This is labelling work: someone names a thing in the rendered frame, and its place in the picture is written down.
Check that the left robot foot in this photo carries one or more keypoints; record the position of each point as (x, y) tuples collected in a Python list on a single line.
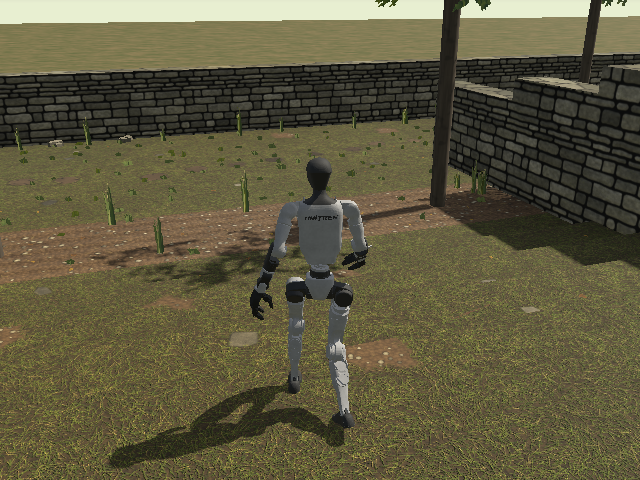
[(294, 386)]

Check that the robot torso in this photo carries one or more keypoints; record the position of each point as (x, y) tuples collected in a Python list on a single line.
[(320, 241)]

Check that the right robot forearm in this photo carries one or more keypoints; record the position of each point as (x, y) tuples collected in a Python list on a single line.
[(360, 256)]

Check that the left robot forearm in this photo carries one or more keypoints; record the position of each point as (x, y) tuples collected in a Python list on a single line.
[(267, 272)]

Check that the left robot upper arm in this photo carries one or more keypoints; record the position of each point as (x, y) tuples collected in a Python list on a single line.
[(287, 213)]

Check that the right robot upper arm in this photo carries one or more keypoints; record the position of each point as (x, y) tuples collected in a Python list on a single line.
[(351, 211)]

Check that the left robot hand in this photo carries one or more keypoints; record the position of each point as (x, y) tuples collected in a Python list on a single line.
[(254, 303)]

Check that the right robot hand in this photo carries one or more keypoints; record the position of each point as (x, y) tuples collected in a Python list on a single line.
[(351, 258)]

